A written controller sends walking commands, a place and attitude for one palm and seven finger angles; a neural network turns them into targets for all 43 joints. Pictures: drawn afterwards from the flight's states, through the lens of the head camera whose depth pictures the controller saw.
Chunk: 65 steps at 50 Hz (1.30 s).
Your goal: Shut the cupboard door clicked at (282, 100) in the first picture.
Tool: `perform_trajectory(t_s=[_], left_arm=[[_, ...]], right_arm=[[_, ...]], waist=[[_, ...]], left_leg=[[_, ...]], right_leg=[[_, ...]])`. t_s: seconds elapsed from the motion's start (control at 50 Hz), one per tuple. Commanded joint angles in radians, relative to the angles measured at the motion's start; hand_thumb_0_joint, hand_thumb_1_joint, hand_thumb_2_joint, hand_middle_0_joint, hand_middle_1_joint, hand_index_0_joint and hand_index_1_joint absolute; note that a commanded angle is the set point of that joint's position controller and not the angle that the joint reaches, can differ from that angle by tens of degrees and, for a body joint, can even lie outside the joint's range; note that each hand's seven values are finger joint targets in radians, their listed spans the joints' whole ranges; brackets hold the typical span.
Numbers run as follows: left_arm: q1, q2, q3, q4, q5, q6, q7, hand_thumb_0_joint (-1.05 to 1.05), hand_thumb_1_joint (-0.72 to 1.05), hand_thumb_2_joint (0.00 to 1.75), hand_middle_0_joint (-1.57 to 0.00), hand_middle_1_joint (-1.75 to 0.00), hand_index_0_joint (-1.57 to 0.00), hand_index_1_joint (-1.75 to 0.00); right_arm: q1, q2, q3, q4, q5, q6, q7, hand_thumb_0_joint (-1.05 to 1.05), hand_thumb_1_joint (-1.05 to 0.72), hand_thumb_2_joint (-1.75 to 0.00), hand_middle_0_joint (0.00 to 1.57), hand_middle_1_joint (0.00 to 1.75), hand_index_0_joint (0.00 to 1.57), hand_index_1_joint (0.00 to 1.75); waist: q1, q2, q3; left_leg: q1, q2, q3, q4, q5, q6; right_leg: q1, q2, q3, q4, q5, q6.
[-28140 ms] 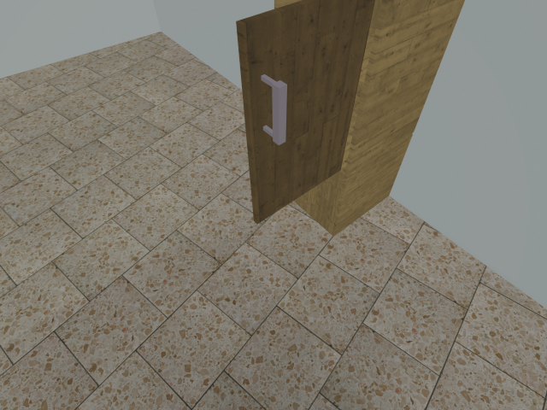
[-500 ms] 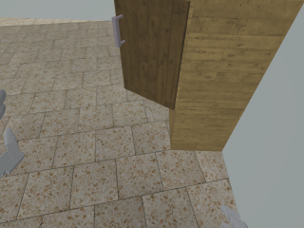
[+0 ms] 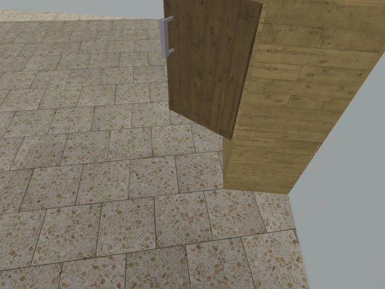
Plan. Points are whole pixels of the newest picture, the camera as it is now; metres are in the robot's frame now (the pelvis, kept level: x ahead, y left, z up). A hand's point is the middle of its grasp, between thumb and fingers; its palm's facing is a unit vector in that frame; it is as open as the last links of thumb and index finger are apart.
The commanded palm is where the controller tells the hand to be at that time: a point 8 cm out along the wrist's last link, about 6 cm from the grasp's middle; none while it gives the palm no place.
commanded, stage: let the arm hang, fingers relaxed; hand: left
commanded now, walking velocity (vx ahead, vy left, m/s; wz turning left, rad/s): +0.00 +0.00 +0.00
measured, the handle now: (167, 37) +0.99 +0.15 +0.06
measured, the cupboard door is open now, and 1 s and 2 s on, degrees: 59 59 59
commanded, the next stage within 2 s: look to check the result in 0.60 s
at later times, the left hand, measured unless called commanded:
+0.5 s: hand out of the picture +0.01 +0.19 -0.17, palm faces -0.01 -0.98 -0.19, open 7.4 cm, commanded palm none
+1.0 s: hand out of the picture +0.03 +0.23 -0.16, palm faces -0.02 -0.96 -0.27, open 7.4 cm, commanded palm none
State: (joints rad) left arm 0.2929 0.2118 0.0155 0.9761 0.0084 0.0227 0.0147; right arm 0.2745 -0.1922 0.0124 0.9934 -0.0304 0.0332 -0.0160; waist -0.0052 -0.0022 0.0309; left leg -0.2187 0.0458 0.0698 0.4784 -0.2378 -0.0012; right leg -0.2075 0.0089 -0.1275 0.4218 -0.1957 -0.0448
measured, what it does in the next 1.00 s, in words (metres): stands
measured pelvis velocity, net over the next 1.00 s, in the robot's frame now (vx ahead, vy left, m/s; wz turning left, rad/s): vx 0.00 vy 0.02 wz -0.04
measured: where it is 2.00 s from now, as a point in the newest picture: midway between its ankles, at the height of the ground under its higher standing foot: outside the picture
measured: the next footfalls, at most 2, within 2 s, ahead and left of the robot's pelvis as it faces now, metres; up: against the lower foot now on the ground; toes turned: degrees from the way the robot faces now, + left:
none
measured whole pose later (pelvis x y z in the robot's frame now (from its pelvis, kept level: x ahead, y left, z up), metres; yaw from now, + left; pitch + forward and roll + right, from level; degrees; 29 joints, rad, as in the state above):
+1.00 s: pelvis +0.00 +0.02 +0.01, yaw -2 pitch -2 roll +0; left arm 0.23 0.23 0.02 1.13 0.01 0.00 0.02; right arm 0.24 -0.23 -0.01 1.12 -0.02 0.00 -0.02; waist -0.01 0.02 0.04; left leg -0.13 0.01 0.12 0.36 -0.20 0.03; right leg -0.16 -0.02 -0.08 0.37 -0.17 -0.02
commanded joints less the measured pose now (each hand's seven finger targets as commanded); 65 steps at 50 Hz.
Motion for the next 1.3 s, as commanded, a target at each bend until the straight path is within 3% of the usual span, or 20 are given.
perform_trajectory(t_s=[0.0,0.1,0.2,0.38,0.62,1.0,1.16,1.28], left_arm=[[-0.006,0.11,0.019,0.004,0.003,-0.036,0.008,0.0,0.9,0.9,-0.2,-0.3,-0.2,-0.3],[0.009,0.107,0.016,0.064,0.002,-0.037,0.011,0.0,0.9,0.9,-0.2,-0.3,-0.2,-0.3],[0.021,0.101,0.014,0.101,0.002,-0.038,0.015,0.0,0.9,0.9,-0.2,-0.3,-0.2,-0.3],[0.03,0.089,0.014,0.126,0.004,-0.035,0.019,0.0,0.9,0.9,-0.2,-0.3,-0.2,-0.3],[0.019,0.093,0.02,0.131,0.006,-0.041,0.018,0.0,0.9,0.9,-0.2,-0.3,-0.2,-0.3],[-0.069,0.193,0.032,0.111,0.007,-0.051,0.009,0.0,0.9,0.9,-0.2,-0.3,-0.2,-0.3],[-0.118,0.238,0.035,0.107,0.006,-0.058,0.005,0.0,0.9,0.9,-0.2,-0.3,-0.2,-0.3],[-0.147,0.263,0.033,0.103,0.005,-0.058,0.002,0.0,0.9,0.9,-0.2,-0.3,-0.2,-0.3]], right_arm=[[0.027,-0.121,-0.031,-0.017,0.008,-0.03,-0.006,0.0,-0.9,-0.9,0.2,0.3,0.2,0.3],[0.049,-0.119,-0.03,0.03,0.011,-0.035,-0.008,0.0,-0.9,-0.9,0.2,0.3,0.2,0.3],[0.049,-0.11,-0.028,0.066,0.012,-0.041,-0.01,0.0,-0.9,-0.9,0.2,0.3,0.2,0.3],[0.063,-0.089,-0.029,0.097,0.014,-0.041,-0.013,0.0,-0.9,-0.9,0.2,0.3,0.2,0.3],[0.052,-0.11,-0.039,0.096,0.015,-0.047,-0.017,0.0,-0.9,-0.9,0.2,0.3,0.2,0.3],[-0.036,-0.21,-0.052,0.08,0.015,-0.051,-0.008,0.0,-0.9,-0.9,0.2,0.3,0.2,0.3],[-0.088,-0.253,-0.053,0.074,0.015,-0.054,-0.004,0.0,-0.9,-0.9,0.2,0.3,0.2,0.3],[-0.122,-0.277,-0.052,0.073,0.014,-0.052,0.0,0.0,-0.9,-0.9,0.2,0.3,0.2,0.3]], waist=[[-0.002,0.0,0.016],[0.001,-0.029,0.026],[0.006,-0.008,0.025],[0.005,0.007,0.055],[0.002,0.019,0.048],[0.001,-0.012,0.019],[0.0,0.003,-0.015],[0.001,0.016,-0.011]], left_leg=[[-0.021,0.077,-0.096,-0.158,-0.015,0.024],[0.001,0.078,-0.087,-0.181,-0.007,0.029],[0.014,0.082,-0.087,-0.197,0.027,0.031],[0.002,0.077,-0.08,-0.214,-0.011,0.032],[0.018,0.079,-0.083,-0.214,0.005,0.033],[0.058,0.09,-0.091,-0.219,0.047,0.036],[0.086,0.096,-0.096,-0.219,0.114,0.03],[0.093,0.096,-0.098,-0.231,0.1,0.025]], right_leg=[[0.012,-0.124,0.166,-0.15,-0.055,-0.008],[0.012,-0.124,0.166,-0.152,-0.051,-0.005],[0.025,-0.121,0.159,-0.13,0.003,-0.002],[0.014,-0.121,0.163,-0.13,-0.018,0.002],[0.017,-0.121,0.164,-0.128,0.005,-0.001],[0.032,-0.135,0.178,-0.148,0.027,-0.007],[0.069,-0.145,0.173,-0.153,0.101,-0.008],[0.072,-0.148,0.18,-0.171,0.086,-0.006]])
